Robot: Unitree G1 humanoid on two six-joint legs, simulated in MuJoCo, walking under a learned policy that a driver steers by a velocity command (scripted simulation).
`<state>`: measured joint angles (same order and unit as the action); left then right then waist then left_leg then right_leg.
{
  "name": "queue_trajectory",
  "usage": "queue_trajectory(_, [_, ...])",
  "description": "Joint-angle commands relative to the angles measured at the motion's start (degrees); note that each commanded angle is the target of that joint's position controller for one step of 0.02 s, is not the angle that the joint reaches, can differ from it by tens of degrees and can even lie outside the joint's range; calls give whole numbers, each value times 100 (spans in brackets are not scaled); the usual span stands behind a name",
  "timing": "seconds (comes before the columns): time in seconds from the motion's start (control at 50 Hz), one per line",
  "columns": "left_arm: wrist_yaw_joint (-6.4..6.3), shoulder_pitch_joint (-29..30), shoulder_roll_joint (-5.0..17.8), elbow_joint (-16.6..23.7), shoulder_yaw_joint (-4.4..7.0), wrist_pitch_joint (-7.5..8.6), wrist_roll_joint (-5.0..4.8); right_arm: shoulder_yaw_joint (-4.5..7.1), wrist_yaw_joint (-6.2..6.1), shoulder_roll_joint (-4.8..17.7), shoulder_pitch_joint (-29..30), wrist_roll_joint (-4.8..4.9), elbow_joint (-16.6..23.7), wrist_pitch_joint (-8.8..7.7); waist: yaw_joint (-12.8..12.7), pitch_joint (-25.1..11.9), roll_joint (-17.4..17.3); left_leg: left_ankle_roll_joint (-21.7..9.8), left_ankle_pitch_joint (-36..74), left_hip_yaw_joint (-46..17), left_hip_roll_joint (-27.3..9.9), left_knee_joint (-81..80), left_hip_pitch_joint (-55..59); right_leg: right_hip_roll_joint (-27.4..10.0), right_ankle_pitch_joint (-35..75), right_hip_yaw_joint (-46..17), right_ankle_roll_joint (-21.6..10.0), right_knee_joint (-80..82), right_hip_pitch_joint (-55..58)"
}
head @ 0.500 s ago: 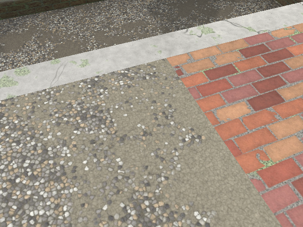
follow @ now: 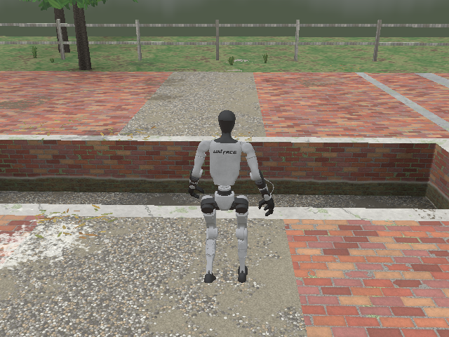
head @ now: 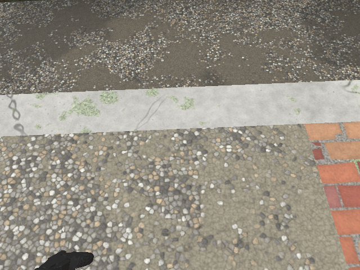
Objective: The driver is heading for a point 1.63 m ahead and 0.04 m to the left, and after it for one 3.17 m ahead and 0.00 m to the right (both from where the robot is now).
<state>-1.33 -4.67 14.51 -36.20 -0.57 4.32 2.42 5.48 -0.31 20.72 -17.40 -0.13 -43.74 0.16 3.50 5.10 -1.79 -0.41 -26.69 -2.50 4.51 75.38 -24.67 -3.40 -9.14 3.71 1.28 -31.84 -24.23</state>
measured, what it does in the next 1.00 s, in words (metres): walks ahead: left foot, then right foot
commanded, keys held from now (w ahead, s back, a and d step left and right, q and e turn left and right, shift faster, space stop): q+shift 0.24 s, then shift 0.14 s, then e+shift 0.62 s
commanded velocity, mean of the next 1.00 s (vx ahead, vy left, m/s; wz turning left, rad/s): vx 0.08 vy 0.00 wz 0.05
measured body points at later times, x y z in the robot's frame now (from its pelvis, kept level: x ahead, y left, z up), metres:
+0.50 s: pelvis +0.16 +0.01 +0.00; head +0.19 +0.04 +0.45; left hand +0.18 +0.30 -0.12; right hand +0.39 -0.18 -0.10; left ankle +0.22 +0.10 -0.73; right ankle +0.21 -0.12 -0.67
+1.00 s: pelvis +0.17 -0.02 +0.02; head +0.22 -0.04 +0.46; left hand +0.27 +0.29 -0.08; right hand +0.33 -0.29 -0.10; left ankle +0.19 +0.13 -0.68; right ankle +0.19 -0.10 -0.73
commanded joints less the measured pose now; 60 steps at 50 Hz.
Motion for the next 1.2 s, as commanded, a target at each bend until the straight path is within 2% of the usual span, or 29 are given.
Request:
queue_trajectory(0.02, [-52, -1164, 572, -85, 239, 5, -113, -3, 204, 12, 28, -128, 600, 208, -415, -999, 1007, 148, 177, -93, -562, -276, -1414, -1611, 3859, -1108, -1010, 932, 2183])
queue_trajectory(0.08, [-19, -736, 747, -115, 340, 48, -169, -86, 302, -158, 321, -194, 918, 309, -97, -824, 1008, 100, 915, 72, -715, -1290, -1175, -1686, 3635, -480, -1012, 1327, 1548])
queue_trajectory(0.14, [32, -282, 811, -130, 401, 57, -182, -148, 405, -171, 429, -131, 965, 306, 114, -808, 1088, -91, 2384, 454, -652, -2827, 156, -1251, 2805, 627, -598, 1228, 764])
queue_trajectory(0.22, [89, -685, 1119, -169, 577, -67, -278, -61, 407, 134, 758, -134, 1080, 339, -36, -681, 851, -358, 2012, 860, -388, -3576, 681, -1450, 2673, 911, -343, 313, 1052])
queue_trajectory(0.26, [112, -950, 1177, -173, 619, -229, -330, 41, 291, 291, 8, -253, 852, 211, 222, -1032, 397, -663, 1863, 828, -26, -4215, 1603, -1272, 2589, 1050, -185, -1422, 1004])
queue_trajectory(0.28, [141, -1442, 1053, -143, 592, -298, -227, 140, 168, 714, -195, -288, 811, 113, 186, -1122, -737, -915, 4147, -420, -846, -4751, 2404, -789, -379, 1116, 103, -2978, 47])
queue_trajectory(0.3, [120, -2016, 745, 131, 492, -462, -143, 285, 126, 1487, 17, -154, 1132, 154, -260, -1692, -1474, -1942, 6639, -2963, -2606, -4726, 3046, 134, -3564, 585, 380, -4676, -1143])
queue_trajectory(0.32, [29, -1746, 964, 65, 510, -610, 7, 307, 125, 1309, -147, 89, 1229, 182, 145, -2321, -631, -2253, 5588, -3203, -2693, -5206, 2892, 44, -3219, -318, 376, -4885, -1132])
queue_trajectory(0.36, [-66, -1095, 899, 113, 477, -660, -103, 119, 24, 736, 462, -31, 1138, 227, -116, -1230, -333, -1824, 3729, -2176, -2088, -5523, 1763, -178, -2110, -476, 221, -4265, -1112])
queue_trajectory(0.38, [-86, -1100, 890, 58, 472, -673, -73, 35, -12, 513, 709, -42, 1095, 214, -310, -990, -438, -1538, 3571, -1809, -1709, -5565, 1314, -228, -1830, -511, 163, -3811, -818])
queue_trajectory(0.42, [-53, -1555, 856, -261, 463, -762, -71, -128, -23, 126, 954, -94, 1038, 142, -510, -1189, -357, -1391, 4091, -1182, -1539, -5587, 820, -72, -1632, -343, 58, -3537, 14])
queue_trajectory(0.48, [46, -1524, 370, -414, 298, -794, -219, -299, -14, -210, 954, -205, 801, 15, -514, -1302, -152, -1233, 3611, -698, -1496, -5772, 660, -28, -1526, -374, -74, -2235, 700])
queue_trajectory(0.5, [81, -1388, 326, -401, 276, -802, -241, -293, -22, -160, 905, -226, 731, 8, -411, -1212, -325, -1198, 3118, -647, -1510, -5834, 665, 38, -1418, -357, -123, -1898, 801])
queue_trajectory(0.54, [135, -1187, 563, -328, 362, -823, -235, -203, -34, 117, 767, -218, 634, 70, -285, -1058, -544, -1254, 2420, -706, -1656, -5845, 757, 214, -1450, -270, -197, -1725, 720])
queue_trajectory(0.62, [222, -1187, 496, -275, 389, -786, -209, -140, -108, 209, 812, -155, 607, 180, -362, -867, -364, -1187, 1943, -666, -1879, -5622, 824, 339, -1502, -38, -343, -1078, 840])
queue_trajectory(0.66, [256, -1434, 439, -331, 392, -731, -188, -100, -178, 231, 902, -93, 587, 208, -530, -729, -239, -832, 1729, -344, -1717, -5175, 586, 420, -1086, -81, -531, 33, 1283])
queue_trajectory(0.68, [258, -1495, 664, -288, 442, -677, -109, -87, -201, 149, 777, -74, 563, 222, -537, -527, 395, -462, 1276, 26, -1369, -4394, 256, -31, -901, -1075, -717, 1045, 1343])
queue_trajectory(0.7, [232, -1403, 1428, -127, 636, -635, -90, -147, -201, -139, 748, -60, 814, 236, -354, -181, 1655, 78, 21, 775, -266, -3162, -948, -1525, 331, -3444, -1220, 1616, 1423])
queue_trajectory(0.72, [166, -1716, 1714, -199, 778, -659, -83, -175, -225, -130, 1282, -168, 951, 253, -718, -18, 1669, 116, -659, 215, -19, -2091, -1222, -1780, 951, -3884, -1727, 1876, 1004])
queue_trajectory(0.76, [94, -1223, 1268, -168, 707, -707, -173, -147, -153, -78, 1127, -97, 845, 250, -303, -48, 773, 146, 216, -181, -249, -1517, -1069, -1001, 506, -2891, -1504, 1642, 890])
queue_trajectory(0.82, [130, -925, 1037, -11, 697, -723, -239, -122, -68, -15, 928, -174, 709, 206, -278, -590, 728, 262, 653, -89, -200, -1365, -1004, -440, 1368, -2455, -1286, 1297, 1487])
queue_trajectory(0.88, [137, -1338, 1142, -93, 786, -710, -259, -186, -62, -103, 1192, -114, 837, 194, -519, -748, 698, 349, 652, -160, -210, -1913, -1251, -392, 1529, -2713, -1293, 1120, 2103])
queue_trajectory(0.96, [126, -1494, 1314, -57, 879, -741, -215, -223, -92, 12, 1425, -80, 935, 145, -719, -832, 906, 334, 502, -293, -101, -2717, -1094, -348, 1283, -3282, -1326, 1015, 2287])
queue_trajectory(1.1, [229, -839, 1434, 112, 940, -737, -188, -235, -196, 223, 958, 10, 862, 3, -416, -874, 1079, 89, 625, -386, 172, -4382, 709, 27, 1239, -3960, -924, 896, 1313])
queue_trajectory(1.12, [221, -635, 1372, 141, 912, -730, -222, -227, -238, 232, 673, -9, 781, -30, -213, -872, 1039, 46, 1048, -345, 89, -5128, 1274, 197, 884, -3823, -713, 770, 1016])
queue_trajectory(1.14, [195, -664, 1173, 154, 843, -705, -259, -181, -291, 413, 529, -49, 732, -68, -198, -939, 701, -78, 1302, -684, -425, -5806, 1940, 504, 11, -3491, -433, 421, 541])
queue_trajectory(1.16, [171, -1245, 695, 102, 721, -683, -241, -126, -331, 807, 761, -99, 865, -48, -561, -1109, -584, -458, 854, -2112, -1901, -6292, 2439, 1183, -1900, -2408, -141, -795, 11])
queue_trajectory(1.18, [118, -1221, 1111, 116, 806, -687, -108, -94, -267, 1037, 1023, -176, 969, 4, -511, -834, -938, -1087, 1394, -3181, -2560, -6343, 1827, 1653, -2508, -1500, -29, -1750, -612])
queue_trajectory(1.2, [114, -1093, 1369, 40, 863, -702, -24, -142, -216, 697, 899, -161, 908, 26, -506, -742, -516, -1322, 2094, -2819, -2519, -6121, 1609, 1196, -2257, -1475, 7, -2551, -492])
